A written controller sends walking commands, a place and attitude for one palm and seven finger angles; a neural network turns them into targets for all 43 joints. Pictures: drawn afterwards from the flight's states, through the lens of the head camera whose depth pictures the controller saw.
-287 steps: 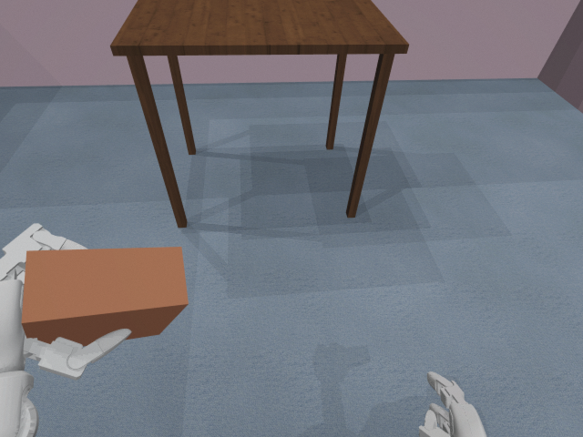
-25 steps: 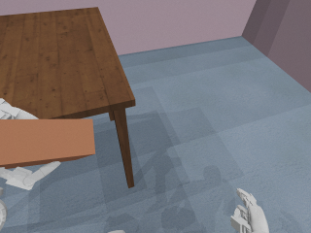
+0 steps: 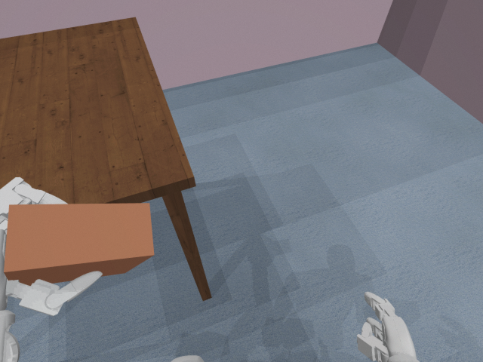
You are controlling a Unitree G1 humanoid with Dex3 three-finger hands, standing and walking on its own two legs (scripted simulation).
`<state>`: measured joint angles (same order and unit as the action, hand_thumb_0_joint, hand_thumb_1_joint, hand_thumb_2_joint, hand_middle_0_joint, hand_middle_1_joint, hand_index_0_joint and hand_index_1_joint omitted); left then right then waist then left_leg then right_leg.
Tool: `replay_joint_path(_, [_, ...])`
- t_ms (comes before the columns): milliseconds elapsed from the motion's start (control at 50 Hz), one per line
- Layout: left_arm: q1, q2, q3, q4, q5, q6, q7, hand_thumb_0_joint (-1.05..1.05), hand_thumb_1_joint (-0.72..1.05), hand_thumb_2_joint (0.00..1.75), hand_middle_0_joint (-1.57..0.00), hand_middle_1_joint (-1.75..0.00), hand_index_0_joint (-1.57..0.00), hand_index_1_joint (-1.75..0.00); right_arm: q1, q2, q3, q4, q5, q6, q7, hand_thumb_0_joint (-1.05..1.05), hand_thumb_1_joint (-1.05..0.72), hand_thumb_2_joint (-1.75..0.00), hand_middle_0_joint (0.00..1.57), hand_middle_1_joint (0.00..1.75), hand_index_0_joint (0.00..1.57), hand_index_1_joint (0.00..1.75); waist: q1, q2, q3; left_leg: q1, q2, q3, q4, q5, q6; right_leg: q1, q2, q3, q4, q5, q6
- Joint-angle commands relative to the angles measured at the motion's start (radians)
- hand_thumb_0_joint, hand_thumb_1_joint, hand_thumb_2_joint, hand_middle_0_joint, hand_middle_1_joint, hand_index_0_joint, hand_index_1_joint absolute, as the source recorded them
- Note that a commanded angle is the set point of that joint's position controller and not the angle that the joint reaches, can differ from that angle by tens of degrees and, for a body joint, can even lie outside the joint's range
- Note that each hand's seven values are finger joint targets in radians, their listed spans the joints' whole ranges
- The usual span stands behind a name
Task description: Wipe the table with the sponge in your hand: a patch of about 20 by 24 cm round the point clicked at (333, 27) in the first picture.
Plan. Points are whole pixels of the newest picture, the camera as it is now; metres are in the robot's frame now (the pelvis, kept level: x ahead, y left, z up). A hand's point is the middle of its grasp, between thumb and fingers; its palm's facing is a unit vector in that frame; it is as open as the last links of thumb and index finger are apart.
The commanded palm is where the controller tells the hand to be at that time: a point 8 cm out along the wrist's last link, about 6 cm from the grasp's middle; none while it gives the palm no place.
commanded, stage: come to a stop and stand still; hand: left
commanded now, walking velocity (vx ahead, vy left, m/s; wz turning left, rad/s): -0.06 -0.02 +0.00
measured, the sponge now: (100, 244) +0.24 +0.19 +0.14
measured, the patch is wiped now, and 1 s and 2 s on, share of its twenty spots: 0.00 0.00 0.00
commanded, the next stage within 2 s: look again from close up in 0.96 s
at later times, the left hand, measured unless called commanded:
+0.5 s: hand (28, 302) +0.16 +0.23 +0.16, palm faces +0.34 -0.84 -0.42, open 10.4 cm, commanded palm +0.11 +0.28 +0.18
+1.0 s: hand (10, 331) +0.14 +0.23 +0.15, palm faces +0.35 -0.85 -0.40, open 10.4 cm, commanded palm +0.09 +0.28 +0.18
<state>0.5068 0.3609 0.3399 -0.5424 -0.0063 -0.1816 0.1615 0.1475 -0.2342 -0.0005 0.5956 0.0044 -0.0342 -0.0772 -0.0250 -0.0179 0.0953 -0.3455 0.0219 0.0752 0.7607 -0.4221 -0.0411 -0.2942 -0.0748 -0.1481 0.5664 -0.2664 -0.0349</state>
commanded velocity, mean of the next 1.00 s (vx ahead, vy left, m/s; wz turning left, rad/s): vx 0.00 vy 0.00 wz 0.00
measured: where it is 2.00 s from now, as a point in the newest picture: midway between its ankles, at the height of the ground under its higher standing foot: outside the picture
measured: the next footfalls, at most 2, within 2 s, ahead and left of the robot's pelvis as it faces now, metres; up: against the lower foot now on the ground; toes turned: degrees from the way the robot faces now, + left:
left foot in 0.06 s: +0.01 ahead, +0.12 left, +0.00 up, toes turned -1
right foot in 0.34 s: +0.00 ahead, -0.10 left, +0.00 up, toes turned -5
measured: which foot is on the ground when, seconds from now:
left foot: up 0.00-0.04, down 0.06-1.00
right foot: down 0.00-0.08, up 0.10-0.32, down 0.34-1.00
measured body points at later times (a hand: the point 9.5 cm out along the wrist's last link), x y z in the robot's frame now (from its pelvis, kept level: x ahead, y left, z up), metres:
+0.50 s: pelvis -0.05 +0.00 +0.00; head -0.04 -0.01 +0.45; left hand +0.14 +0.27 +0.18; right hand +0.11 -0.21 -0.10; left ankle -0.01 +0.12 -0.73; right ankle -0.04 -0.10 -0.73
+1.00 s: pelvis -0.08 +0.00 +0.00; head -0.08 +0.01 +0.45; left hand +0.11 +0.28 +0.18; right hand +0.07 -0.23 -0.09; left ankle -0.03 +0.12 -0.73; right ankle -0.04 -0.10 -0.73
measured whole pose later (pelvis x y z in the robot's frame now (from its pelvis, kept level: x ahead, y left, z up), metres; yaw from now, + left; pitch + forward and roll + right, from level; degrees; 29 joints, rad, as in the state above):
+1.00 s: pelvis -0.08 +0.00 +0.00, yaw -1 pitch -2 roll -1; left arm 0.48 0.35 0.30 -0.46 -0.02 -0.17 0.15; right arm 0.23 -0.20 0.02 0.63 0.00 -0.06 -0.08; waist 0.00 0.02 0.03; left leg -0.31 0.04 0.04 0.56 -0.22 0.00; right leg -0.27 0.01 -0.10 0.52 -0.22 -0.03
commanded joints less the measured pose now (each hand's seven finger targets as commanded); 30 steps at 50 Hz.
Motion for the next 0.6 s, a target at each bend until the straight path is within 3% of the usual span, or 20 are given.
replay_joint_path(0, [0.033, 0.195, 0.191, -0.272, -0.019, -0.079, 0.05, 0.0, 0.1, 1.3, -1.2, -1.6, -1.2, -1.6, -0.015, -0.049, -0.031, -0.17, -0.01, -0.028, -0.004, 0.0, -0.9, -0.9, 0.2, 0.3, 0.2, 0.3, 0.015, -0.055, -0.3, 0.099, 0.004, 0.006, -0.281, 0.245, -0.003, 0.237, -0.188, 0.155, -0.04, 0.602, -0.037])
replay_joint_path(20, [0.021, 0.195, 0.182, -0.274, -0.023, -0.078, 0.048, 0.0, 0.1, 1.3, -1.2, -1.6, -1.2, -1.6, -0.01, -0.062, -0.041, -0.174, -0.007, -0.027, -0.007, 0.0, -0.9, -0.9, 0.2, 0.3, 0.2, 0.3, 0.013, -0.01, -0.284, 0.162, 0.05, -0.01, -0.331, 0.385, 0.009, 0.176, -0.152, 0.147, -0.015, 0.481, -0.008])
replay_joint_path(60, [0.029, 0.188, 0.169, -0.26, -0.025, -0.089, 0.038, 0.0, 0.1, 1.3, -1.2, -1.6, -1.2, -1.6, -0.011, -0.094, -0.054, -0.193, 0.002, -0.042, -0.007, 0.0, -0.9, -0.9, 0.2, 0.3, 0.2, 0.3, 0.042, 0.215, -0.241, 0.2, 0.267, -0.206, -0.389, 0.725, 0.097, 0.016, -0.007, 0.088, 0.095, -0.045, 0.058])
replay_joint_path(80, [0.015, 0.194, 0.17, -0.241, -0.022, -0.1, 0.031, 0.0, 0.1, 1.3, -1.2, -1.6, -1.2, -1.6, -0.008, -0.082, -0.043, -0.183, -0.011, -0.05, -0.004, 0.0, -0.9, -0.9, 0.2, 0.3, 0.2, 0.3, 0.031, 0.341, -0.201, 0.158, 0.321, -0.286, -0.442, 0.811, 0.148, -0.047, 0.031, 0.081, 0.218, -0.258, 0.065])
replay_joint_path(100, [-0.025, 0.189, 0.155, -0.23, -0.009, -0.106, 0.026, 0.0, 0.1, 1.3, -1.2, -1.6, -1.2, -1.6, -0.005, -0.084, -0.044, -0.168, -0.021, -0.063, 0.003, 0.0, -0.9, -0.9, 0.2, 0.3, 0.2, 0.3, 0.029, 0.343, -0.177, 0.138, 0.329, -0.284, -0.441, 0.832, 0.161, -0.055, 0.031, 0.101, 0.286, -0.287, 0.057])
replay_joint_path(140, [-0.108, 0.161, 0.106, -0.254, -0.007, -0.108, 0.021, 0.0, 0.1, 1.3, -1.2, -1.6, -1.2, -1.6, 0.01, -0.087, -0.051, -0.157, -0.007, -0.09, 0.017, 0.0, -0.9, -0.9, 0.2, 0.3, 0.2, 0.3, 0.028, 0.276, -0.209, 0.25, 0.281, -0.182, -0.361, 0.899, 0.143, -0.079, 0.04, 0.091, 0.22, -0.189, 0.06])
replay_joint_path(160, [-0.1, 0.145, 0.084, -0.242, -0.006, -0.1, 0.018, 0.0, 0.1, 1.3, -1.2, -1.6, -1.2, -1.6, 0.019, -0.094, -0.052, -0.149, -0.004, -0.099, 0.023, 0.0, -0.9, -0.9, 0.2, 0.3, 0.2, 0.3, 0.023, 0.262, -0.22, 0.272, 0.264, -0.162, -0.355, 0.887, 0.132, -0.069, 0.05, 0.08, 0.184, -0.173, 0.064])
replay_joint_path(200, [-0.078, 0.124, 0.062, -0.206, -0.013, -0.075, 0.013, 0.0, 0.1, 1.3, -1.2, -1.6, -1.2, -1.6, 0.026, -0.096, -0.048, -0.148, -0.001, -0.102, 0.03, 0.0, -0.9, -0.9, 0.2, 0.3, 0.2, 0.3, 0.015, 0.243, -0.213, 0.235, 0.25, -0.149, -0.378, 0.766, 0.129, -0.01, 0.061, 0.066, 0.104, -0.151, 0.066])
replay_joint_path(260, [-0.106, 0.14, 0.07, -0.211, -0.016, -0.063, 0.015, 0.0, 0.1, 1.3, -1.2, -1.6, -1.2, -1.6, 0.009, -0.091, -0.035, -0.145, -0.001, -0.104, 0.024, 0.0, -0.9, -0.9, 0.2, 0.3, 0.2, 0.3, 0.017, 0.239, -0.2, 0.159, 0.237, -0.133, -0.386, 0.569, 0.114, 0.094, 0.06, 0.056, -0.054, -0.076, 0.069])
replay_joint_path(300, [-0.115, 0.157, 0.092, -0.184, -0.014, -0.061, 0.017, 0.0, 0.1, 1.3, -1.2, -1.6, -1.2, -1.6, -0.001, -0.086, -0.025, -0.144, -0.003, -0.098, 0.021, 0.0, -0.9, -0.9, 0.2, 0.3, 0.2, 0.3, 0.022, 0.179, -0.202, 0.077, 0.211, -0.127, -0.363, 0.42, 0.086, 0.195, 0.039, 0.075, -0.166, 0.036, 0.059])
replay_joint_path(320, [-0.117, 0.173, 0.108, -0.167, -0.015, -0.06, 0.018, 0.0, 0.1, 1.3, -1.2, -1.6, -1.2, -1.6, -0.007, -0.078, -0.021, -0.149, -0.002, -0.091, 0.02, 0.0, -0.9, -0.9, 0.2, 0.3, 0.2, 0.3, 0.017, 0.118, -0.205, 0.035, 0.174, -0.096, -0.32, 0.334, 0.061, 0.217, -0.006, 0.13, -0.177, 0.153, 0.04])
replay_joint_path(340, [-0.13, 0.171, 0.107, -0.166, -0.018, -0.056, 0.014, 0.0, 0.1, 1.3, -1.2, -1.6, -1.2, -1.6, -0.011, -0.069, -0.018, -0.151, -0.006, -0.086, 0.019, 0.0, -0.9, -0.9, 0.2, 0.3, 0.2, 0.3, 0.015, 0.037, -0.211, 0.006, 0.115, -0.049, -0.279, 0.2, 0.029, 0.188, -0.059, 0.197, -0.18, 0.16, 0.019])
replay_joint_path(360, [-0.092, 0.175, 0.116, -0.131, -0.032, -0.044, 0.01, 0.0, 0.1, 1.3, -1.2, -1.6, -1.2, -1.6, 0.001, -0.059, -0.024, -0.148, 0.001, -0.08, 0.02, 0.0, -0.9, -0.9, 0.2, 0.3, 0.2, 0.3, 0.017, -0.094, -0.2, 0.043, 0.06, -0.016, -0.19, 0.135, 0.013, 0.096, -0.126, 0.291, -0.234, 0.102, -0.018])
replay_joint_path(380, [-0.081, 0.175, 0.115, -0.127, -0.042, -0.034, 0.009, 0.0, 0.1, 1.3, -1.2, -1.6, -1.2, -1.6, -0.005, -0.057, -0.023, -0.147, 0.002, -0.073, 0.02, 0.0, -0.9, -0.9, 0.2, 0.3, 0.2, 0.3, 0.018, -0.132, -0.169, 0.046, 0.03, -0.022, -0.122, 0.092, 0.01, 0.03, -0.181, 0.344, -0.28, 0.044, -0.054])
replay_joint_path(400, [-0.078, 0.188, 0.13, -0.132, -0.043, -0.032, 0.012, 0.0, 0.1, 1.3, -1.2, -1.6, -1.2, -1.6, -0.02, -0.048, -0.014, -0.143, 0.0, -0.066, 0.018, 0.0, -0.9, -0.9, 0.2, 0.3, 0.2, 0.3, 0.023, -0.131, -0.156, 0.033, 0.024, -0.042, -0.075, 0.065, 0.014, 0.009, -0.202, 0.354, -0.296, 0.022, -0.072])
replay_joint_path(440, [-0.102, 0.191, 0.136, -0.162, -0.04, -0.032, 0.016, 0.0, 0.1, 1.3, -1.2, -1.6, -1.2, -1.6, -0.041, -0.047, -0.007, -0.139, -0.003, -0.057, 0.014, 0.0, -0.9, -0.9, 0.2, 0.3, 0.2, 0.3, 0.02, -0.096, -0.166, 0.026, 0.023, -0.064, -0.092, 0.075, 0.017, 0.03, -0.193, 0.316, -0.269, 0.049, -0.076])
replay_joint_path(500, [-0.093, 0.186, 0.128, -0.157, -0.034, -0.043, 0.018, 0.0, 0.1, 1.3, -1.2, -1.6, -1.2, -1.6, -0.028, -0.058, -0.01, -0.133, -0.003, -0.059, 0.001, 0.0, -0.9, -0.9, 0.2, 0.3, 0.2, 0.3, 0.02, -0.05, -0.167, 0.115, 0.044, -0.063, -0.258, 0.242, 0.032, 0.04, -0.119, 0.244, -0.217, 0.054, -0.025])
replay_joint_path(540, [-0.112, 0.185, 0.121, -0.164, -0.03, -0.051, 0.014, 0.0, 0.1, 1.3, -1.2, -1.6, -1.2, -1.6, -0.034, -0.077, -0.02, -0.141, -0.004, -0.062, -0.008, 0.0, -0.9, -0.9, 0.2, 0.3, 0.2, 0.3, 0.028, 0.051, -0.152, 0.135, 0.104, -0.106, -0.326, 0.287, 0.048, 0.012, -0.059, 0.218, -0.192, -0.038, 0.008])
replay_joint_path(560, [-0.109, 0.171, 0.109, -0.174, -0.026, -0.06, 0.013, 0.0, 0.1, 1.3, -1.2, -1.6, -1.2, -1.6, -0.033, -0.075, -0.011, -0.141, -0.008, -0.063, -0.01, 0.0, -0.9, -0.9, 0.2, 0.3, 0.2, 0.3, 0.029, 0.153, -0.135, 0.088, 0.14, -0.157, -0.392, 0.269, 0.064, 0.036, -0.01, 0.173, -0.151, -0.056, 0.029])
replay_joint_path(580, [-0.104, 0.166, 0.108, -0.161, -0.021, -0.066, 0.015, 0.0, 0.1, 1.3, -1.2, -1.6, -1.2, -1.6, -0.032, -0.08, -0.01, -0.139, -0.008, -0.065, -0.01, 0.0, -0.9, -0.9, 0.2, 0.3, 0.2, 0.3, 0.034, 0.192, -0.137, 0.022, 0.174, -0.198, -0.44, 0.24, 0.082, 0.091, 0.023, 0.135, -0.102, -0.047, 0.043])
